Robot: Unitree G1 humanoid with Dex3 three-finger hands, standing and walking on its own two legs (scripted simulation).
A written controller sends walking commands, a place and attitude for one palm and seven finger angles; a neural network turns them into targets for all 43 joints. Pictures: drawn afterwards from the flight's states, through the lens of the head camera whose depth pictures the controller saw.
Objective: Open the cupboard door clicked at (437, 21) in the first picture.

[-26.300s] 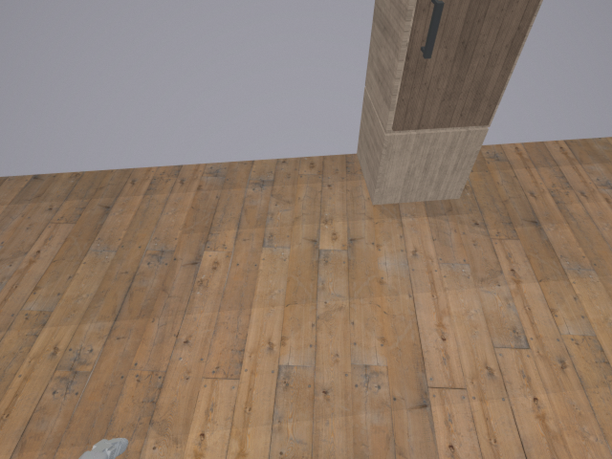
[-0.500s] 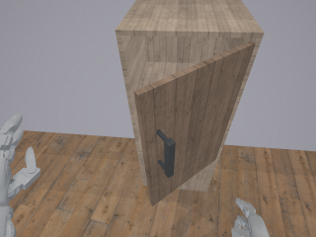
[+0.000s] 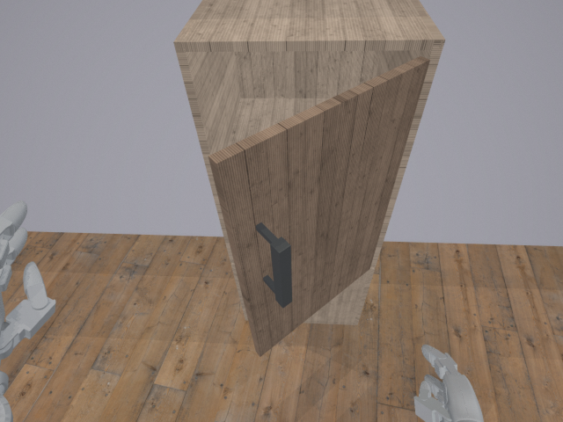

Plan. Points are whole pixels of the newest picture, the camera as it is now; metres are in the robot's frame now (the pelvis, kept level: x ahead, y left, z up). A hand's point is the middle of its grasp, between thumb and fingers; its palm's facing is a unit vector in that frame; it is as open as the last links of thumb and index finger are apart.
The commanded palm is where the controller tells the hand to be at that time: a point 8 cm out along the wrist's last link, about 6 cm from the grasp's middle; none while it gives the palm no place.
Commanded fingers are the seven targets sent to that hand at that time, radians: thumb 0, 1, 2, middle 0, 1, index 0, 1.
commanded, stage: step back with the hand held close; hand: left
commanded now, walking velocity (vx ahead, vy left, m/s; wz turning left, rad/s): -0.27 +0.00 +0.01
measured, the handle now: (274, 267) +0.34 +0.05 +0.03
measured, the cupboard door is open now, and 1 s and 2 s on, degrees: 42 42 42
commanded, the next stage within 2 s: stop stepping back and stand still in 0.98 s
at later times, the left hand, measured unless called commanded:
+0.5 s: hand out of the picture +0.12 +0.29 +0.15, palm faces +0.45 -0.74 -0.50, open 7.4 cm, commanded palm +0.07 +0.32 +0.17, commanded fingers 0.00 0.90 0.90 -0.20 -0.30 -0.20 -0.30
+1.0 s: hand out of the picture +0.06 +0.26 +0.15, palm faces +0.37 -0.80 -0.48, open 7.4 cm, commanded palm -0.02 +0.30 +0.17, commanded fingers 0.00 0.90 0.90 -0.20 -0.30 -0.20 -0.30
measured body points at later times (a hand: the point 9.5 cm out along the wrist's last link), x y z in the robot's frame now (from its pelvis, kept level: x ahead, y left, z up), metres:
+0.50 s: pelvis -0.07 +0.02 -0.02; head -0.06 +0.03 +0.43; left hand +0.09 +0.33 +0.17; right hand +0.11 -0.21 -0.09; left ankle -0.01 +0.10 -0.74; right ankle +0.00 -0.10 -0.74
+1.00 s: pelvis -0.17 +0.01 -0.02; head -0.11 +0.03 +0.43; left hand +0.03 +0.31 +0.17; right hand +0.02 -0.21 -0.10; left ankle -0.01 +0.10 -0.74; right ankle -0.31 -0.08 -0.75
